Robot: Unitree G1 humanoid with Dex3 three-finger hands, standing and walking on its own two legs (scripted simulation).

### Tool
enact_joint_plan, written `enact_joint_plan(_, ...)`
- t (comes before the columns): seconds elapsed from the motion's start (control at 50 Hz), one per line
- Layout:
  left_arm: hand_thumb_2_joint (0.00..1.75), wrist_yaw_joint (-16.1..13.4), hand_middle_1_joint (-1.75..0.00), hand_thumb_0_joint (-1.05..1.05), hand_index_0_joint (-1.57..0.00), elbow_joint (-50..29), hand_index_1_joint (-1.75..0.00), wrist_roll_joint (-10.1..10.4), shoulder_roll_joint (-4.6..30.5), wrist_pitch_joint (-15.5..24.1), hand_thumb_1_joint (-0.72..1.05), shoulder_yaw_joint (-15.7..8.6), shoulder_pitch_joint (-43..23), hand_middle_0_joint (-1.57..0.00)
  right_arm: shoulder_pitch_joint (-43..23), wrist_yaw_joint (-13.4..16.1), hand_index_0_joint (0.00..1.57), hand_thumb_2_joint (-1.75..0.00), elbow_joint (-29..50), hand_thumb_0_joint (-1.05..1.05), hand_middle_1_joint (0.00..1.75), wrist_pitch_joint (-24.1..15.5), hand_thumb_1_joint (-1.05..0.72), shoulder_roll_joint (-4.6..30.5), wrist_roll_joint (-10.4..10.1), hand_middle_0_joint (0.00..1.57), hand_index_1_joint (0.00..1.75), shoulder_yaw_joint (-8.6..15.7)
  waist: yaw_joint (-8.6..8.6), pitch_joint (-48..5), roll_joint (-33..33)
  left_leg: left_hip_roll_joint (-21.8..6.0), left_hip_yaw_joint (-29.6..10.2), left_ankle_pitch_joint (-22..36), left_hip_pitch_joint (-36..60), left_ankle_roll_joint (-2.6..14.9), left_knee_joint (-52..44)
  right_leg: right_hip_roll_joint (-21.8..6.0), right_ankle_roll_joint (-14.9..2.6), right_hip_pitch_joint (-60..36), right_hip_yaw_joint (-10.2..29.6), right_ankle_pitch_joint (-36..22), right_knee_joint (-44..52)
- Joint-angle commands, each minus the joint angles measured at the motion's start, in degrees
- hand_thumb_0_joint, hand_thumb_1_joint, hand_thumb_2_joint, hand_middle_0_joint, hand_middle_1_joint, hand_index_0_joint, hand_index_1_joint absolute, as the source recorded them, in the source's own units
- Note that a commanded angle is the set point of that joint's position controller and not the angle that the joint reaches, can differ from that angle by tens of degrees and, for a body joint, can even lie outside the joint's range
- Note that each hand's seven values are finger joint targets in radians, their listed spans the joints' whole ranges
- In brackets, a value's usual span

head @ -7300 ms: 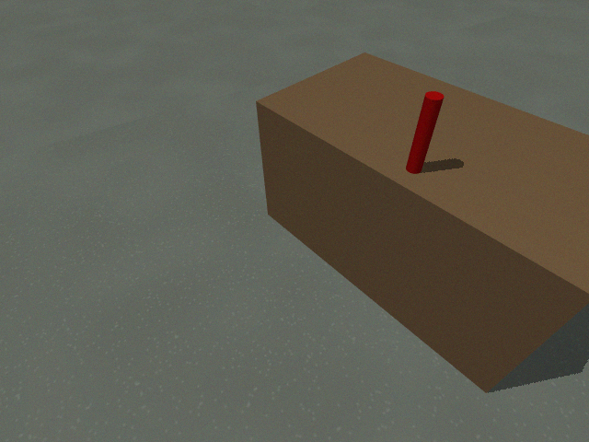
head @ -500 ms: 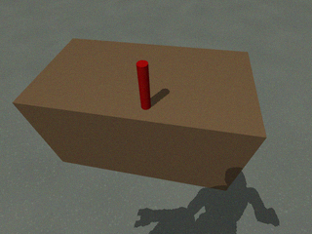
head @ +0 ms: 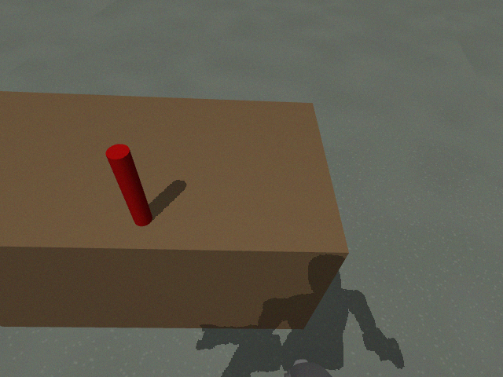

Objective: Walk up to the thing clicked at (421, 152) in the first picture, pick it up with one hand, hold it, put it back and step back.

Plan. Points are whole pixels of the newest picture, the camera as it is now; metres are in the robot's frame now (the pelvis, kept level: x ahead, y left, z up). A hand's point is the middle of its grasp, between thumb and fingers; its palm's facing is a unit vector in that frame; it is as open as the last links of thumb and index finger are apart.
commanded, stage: walk up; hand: left
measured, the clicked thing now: (132, 189) +0.51 +0.28 -0.05
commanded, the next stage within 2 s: stand in 1.78 s
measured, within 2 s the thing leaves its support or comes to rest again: neither
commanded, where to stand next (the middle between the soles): +0.12 -0.01 m, yaw +0 degrees
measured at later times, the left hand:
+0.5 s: hand out of the picture +0.17 +0.21 -0.15, palm faces -0.03 -0.90 -0.43, open 7.4 cm
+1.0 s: hand out of the picture +0.12 +0.24 -0.14, palm faces -0.01 -0.93 -0.36, open 7.4 cm
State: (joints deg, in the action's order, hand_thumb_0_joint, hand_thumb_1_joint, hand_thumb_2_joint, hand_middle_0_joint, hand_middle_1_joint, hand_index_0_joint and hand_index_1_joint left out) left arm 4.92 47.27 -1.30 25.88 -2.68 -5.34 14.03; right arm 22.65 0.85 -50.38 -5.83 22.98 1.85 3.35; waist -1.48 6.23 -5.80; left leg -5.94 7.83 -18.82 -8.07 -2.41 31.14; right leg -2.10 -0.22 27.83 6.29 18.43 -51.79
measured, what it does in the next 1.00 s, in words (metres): steps on the spot: right foot, then left foot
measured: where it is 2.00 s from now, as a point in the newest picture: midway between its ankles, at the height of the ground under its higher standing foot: outside the picture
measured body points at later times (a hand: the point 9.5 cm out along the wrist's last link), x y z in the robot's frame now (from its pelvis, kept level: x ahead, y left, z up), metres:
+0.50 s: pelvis +0.05 -0.05 -0.02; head +0.09 -0.07 +0.42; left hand +0.17 +0.26 -0.12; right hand +0.11 -0.38 -0.15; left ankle +0.05 +0.09 -0.71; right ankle +0.12 -0.18 -0.73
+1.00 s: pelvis +0.04 -0.03 +0.01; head +0.05 -0.03 +0.45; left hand +0.12 +0.28 -0.12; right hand +0.15 -0.32 -0.12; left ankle +0.04 +0.09 -0.73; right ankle +0.07 -0.16 -0.73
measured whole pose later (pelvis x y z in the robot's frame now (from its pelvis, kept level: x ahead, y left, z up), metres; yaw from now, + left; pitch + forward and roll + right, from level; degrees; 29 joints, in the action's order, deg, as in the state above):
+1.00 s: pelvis +0.04 -0.03 +0.01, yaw -1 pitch -3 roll +0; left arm 0.2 62.4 0.1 20.9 1.5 0.0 7.5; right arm 5.7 -1.5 -59.2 0.1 20.3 0.1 0.3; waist 1.2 3.8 0.8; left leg -0.7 1.2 -16.7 -10.7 0.1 30.5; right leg -0.9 1.2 13.3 1.3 13.3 -29.7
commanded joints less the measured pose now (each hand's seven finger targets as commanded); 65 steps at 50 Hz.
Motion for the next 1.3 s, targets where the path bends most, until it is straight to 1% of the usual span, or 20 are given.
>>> enact_joint_plan(0.0, 0.9, -1.09, -0.3, 0.0, -0.2, -3.54, -0.3, 0.8, 5.55, 2.63, 0.9, -1.65, -0.35, -0.2, -4.36, 0.26, 0.2, -0.9, 6.19, 0.0, 0.3, 0.11, -0.9, 16.19, -0.06, 0.2, 0.3, 4.19, 1.24, -3.44, 19.64, -8.5, -2.46, 32.04, -4.7, 10.79, -3.26, 1.12, -0.62, -10.35, -8.82, -4.84, 12.39)
enact_joint_plan(0.04, 0.9, -1.96, -0.3, 0.0, -0.2, 0.15, -0.3, 0.58, 7.66, 3.31, 0.9, -2.49, 5.27, -0.2, -4.6, 0.17, 0.2, -0.9, 6.76, 0.0, 0.3, 1.8, -0.9, 14.06, -0.61, 0.2, 0.3, 3.24, 4.15, -7.99, 9.73, -5.12, -0.22, 19.19, -10.03, 9.06, 11.03, 3.74, -1.04, -22.78, -10.0, -11.09, 18.95)
enact_joint_plan(0.06, 0.9, -2.66, -0.3, 0.0, -0.2, 1.02, -0.3, 0.34, 11.53, 3.87, 0.9, -3.8, 7.92, -0.2, -0.84, 0.25, 0.2, -0.9, 6.77, 0.0, 0.3, 2.33, -0.9, 9.96, -1.06, 0.2, 0.3, 1.96, 5.71, -10.75, -1.38, -2.56, 0.0, 6.48, -15.81, 7.19, 21.97, 1.08, -2.1, -28.78, -4.28, -11.14, 22.15)
enact_joint_plan(0.08, 0.9, -3.6, -0.3, 0.0, -0.2, -0.47, -0.3, -0.06, 15.4, 4.43, 0.9, -4.25, 7.54, -0.2, 0.5, 0.2, 0.2, -0.9, 7.81, 0.0, 0.3, 2.96, -0.9, 6.47, -1.4, 0.2, 0.3, 0.47, 4.55, -10.54, -12.29, 3.28, -1.54, -14.66, -22.96, 4.89, 30.81, -11.84, -6.84, -27.45, 16.55, -13.31, 28.32)
enact_joint_plan(0.1, 0.9, -3.9, -0.3, 0.0, -0.2, -1.85, -0.3, 0.48, 16.13, 4.27, 0.9, -3.49, 5.76, -0.2, -1.82, 1.0, 0.2, -0.9, 7.18, 0.0, 0.3, 4.08, -0.9, 10.74, -1.73, 0.2, 0.3, 2.12, 5.05, -12.28, -6.4, 2.67, -9.12, -17.19, -19.71, 4.04, 35.45, -18.18, -14.09, -20.65, 28.41, -8.34, 32.4)
enact_joint_plan(0.12, 0.9, -4.31, -0.3, 0.0, -0.2, -2.03, -0.3, 0.97, 15.88, 4.24, 0.9, -3.14, 2.35, -0.2, -2.88, 1.27, 0.2, -0.9, 5.68, 0.0, 0.3, 4.57, -0.9, 13.23, -1.77, 0.2, 0.3, 2.77, 3.83, -9.54, -2.33, 1.02, -11.39, -15.85, -19.74, 3.68, 37.88, -17.49, -15.63, -17.55, 26.83, -4.53, 32.21)
enact_joint_plan(0.2, 0.9, -5.56, -0.3, 0.0, -0.2, -1.69, -0.3, 0.58, 12.23, 5.14, 0.9, -1.83, -3.34, -0.2, 0.57, 0.75, 0.2, -0.9, 0.65, 0.0, 0.3, 5.13, -0.9, 12.16, -1.61, 0.2, 0.3, 1.9, 1.34, -7.09, -2.07, -0.12, -10.75, -10.79, -18.52, 4.23, 30.33, -11.07, -12.31, -12.54, 13.61, -7.58, 26.29)
enact_joint_plan(0.32, 0.9, -6.88, -0.3, 0.0, -0.2, -0.54, -0.3, 0.85, 12.68, 5.95, 0.9, -1.44, -3.61, -0.2, -4.8, 0.08, 0.2, -0.9, 0.46, 0.0, 0.3, 6.53, -0.9, 11.75, -0.73, 0.2, 0.3, 2.35, 2.01, -7.61, -2.76, 1.48, -10.67, -9.56, -17.05, 3.72, 23.79, -14.15, -13.82, -10.86, 15.45, -19.9, 24.37)
enact_joint_plan(0.44, 0.9, -7.56, -0.3, 0.0, -0.2, -0.22, -0.3, -0.14, 13.36, 5.5, 0.9, -1.8, -5.35, -0.2, -8.13, -1.04, 0.2, -0.9, 1.1, 0.0, 0.3, 6.86, -0.9, 11.57, -0.39, 0.2, 0.3, 3.31, 2.13, -8.64, -2.82, 3.18, -9.2, -11.01, -16.88, 3.91, 22.44, -13.96, -13.52, -8.89, 15.34, -8.62, 23.73)
enact_joint_plan(0.5, 0.9, -7.13, -0.3, 0.0, -0.2, -0.37, -0.3, 0.18, 12.13, 4.75, 0.9, -0.74, -8.69, -0.2, -4.25, -1.26, 0.2, -0.9, -0.67, 0.0, 0.3, 5.83, -0.9, 10.38, -0.28, 0.2, 0.3, 3.36, -0.91, -10.14, -2.66, 5.05, -7.11, -4.28, -6.15, 4.58, 6.06, -10.72, -10.09, -4.04, 9.64, -8.57, 17.62)
enact_joint_plan(0.52, 0.9, -6.96, -0.3, 0.0, -0.2, 0.06, -0.3, 0.63, 9.39, 4.4, 0.9, 0.11, -8.38, -0.2, -3.65, -0.96, 0.2, -0.9, -1.21, 0.0, 0.3, 5.25, -0.9, 11.51, 0.33, 0.2, 0.3, 3.65, -1.13, -9.9, 2.96, 2.7, -12.56, -4.42, -4.13, 5.59, -2.31, -7.88, -6.91, -1.54, 6.07, -7.95, 12.12)
enact_joint_plan(0.54, 0.9, -6.79, -0.3, 0.0, -0.2, -0.2, -0.3, 1.25, 5.5, 4.11, 0.9, 1.27, -6.48, -0.2, -6.76, -0.7, 0.2, -0.9, 0.32, 0.0, 0.3, 4.61, -0.9, 15.54, 1.17, 0.2, 0.3, 4.3, 0.74, -9.02, 15.26, -8.26, -30.97, -0.69, -2.1, 9.71, -9.32, -1.06, -2.19, 5.12, -0.15, -1.63, 1.38)
enact_joint_plan(0.56, 0.9, -7.67, -0.3, 0.0, -0.2, 1.27, -0.3, 1.44, 8.19, 4.03, 0.9, 0.19, -8.04, -0.2, -11.41, -0.94, 0.2, -0.9, 1.62, 0.0, 0.3, 4.47, -0.9, 18.75, -0.09, 0.2, 0.3, 4.52, 0.58, -7.05, 18.47, -16.17, -37.64, 4.68, -8.34, 16.65, -10.33, 3.3, -0.73, 2.47, -3.94, 16.26, -2.84)
enact_joint_plan(0.58, 0.9, -7.72, -0.3, 0.0, -0.2, 2.57, -0.3, 1.03, 10.16, 4.1, 0.9, -0.14, -8.6, -0.2, -12.44, -1.11, 0.2, -0.9, 1.4, 0.0, 0.3, 4.35, -0.9, 17.0, -0.04, 0.2, 0.3, 4.33, 0.92, -5.12, 14.22, -15.94, -35.19, 8.29, -12.32, 18.6, -8.98, 2.06, -0.73, -1.26, -1.42, 16.94, -5.24)
enact_joint_plan(0.62, 0.9, -6.92, -0.3, 0.0, -0.2, 4.35, -0.3, 1.91, 8.39, 4.43, 0.9, 0.12, -7.34, -0.2, -15.13, -0.48, 0.2, -0.9, 1.32, 0.0, 0.3, 3.99, -0.9, 13.13, -0.12, 0.2, 0.3, 2.56, 2.42, -4.64, 11.96, -8.64, -22.63, 23.75, -9.13, 15.17, -2.73, 2.2, -0.73, -3.23, -2.73, 12.19, -2.58)
enact_joint_plan(0.7, 0.9, -6.39, -0.3, 0.0, -0.2, 7.24, -0.3, 1.49, 6.99, 5.62, 0.9, 0.55, -4.2, -0.2, -15.85, -0.56, 0.2, -0.9, 0.33, 0.0, 0.3, 4.79, -0.9, 12.69, -1.25, 0.2, 0.3, 1.75, 3.3, -9.3, 15.58, -4.57, -15.85, 25.91, -5.32, 9.37, 4.06, 2.28, -1.23, -16.6, -6.07, -5.44, 22.14)
enact_joint_plan(0.72, 0.9, -6.67, -0.3, 0.0, -0.2, 7.15, -0.3, 0.8, 8.96, 5.96, 0.9, 0.32, -4.87, -0.2, -14.66, -0.53, 0.2, -0.9, 0.34, 0.0, 0.3, 4.94, -0.9, 11.56, -1.73, 0.2, 0.3, 1.2, 2.7, -9.67, 12.97, -3.68, -15.31, 23.99, -8.85, 7.67, 5.26, 0.0, -2.36, -21.05, -1.28, -13.13, 22.4)
enact_joint_plan(0.76, 0.9, -6.29, -0.3, 0.0, -0.2, 6.98, -0.3, 0.9, 12.05, 5.91, 0.9, 0.55, -8.86, -0.2, -12.77, -0.37, 0.2, -0.9, -1.6, 0.0, 0.3, 5.35, -0.9, 10.44, -2.04, 0.2, 0.3, 1.16, 0.29, -9.48, 5.66, 1.22, -12.78, 4.13, -5.02, 4.8, 3.08, -8.54, -7.46, -12.94, 10.08, -9.66, 22.88)
enact_joint_plan(0.86, 0.9, -5.57, -0.3, 0.0, -0.2, 9.82, -0.3, 1.15, 8.22, 5.81, 0.9, 2.46, -9.33, -0.2, -18.37, -1.16, 0.2, -0.9, -3.69, 0.0, 0.3, 4.67, -0.9, 11.03, -1.7, 0.2, 0.3, 0.51, 1.99, -6.43, 5.52, -2.26, -15.9, 2.51, -4.74, 7.14, -6.69, -2.29, -2.62, -13.53, 1.01, -5.64, 25.53)
enact_joint_plan(1.28, 0.9, -5.46, -0.3, 0.0, -0.2, 15.01, -0.3, 0.99, 6.43, 5.57, 0.9, 2.89, -12.85, -0.2, -21.13, -1.28, 0.2, -0.9, -10.38, 0.0, 0.3, 4.35, -0.9, 9.18, -1.47, 0.2, 0.3, 0.07, 1.83, -6.86, 6.39, -1.3, -11.91, 8.7, 0.84, 3.94, -15.99, -4.21, -0.64, -20.35, 0.51, -13.35, 35.16)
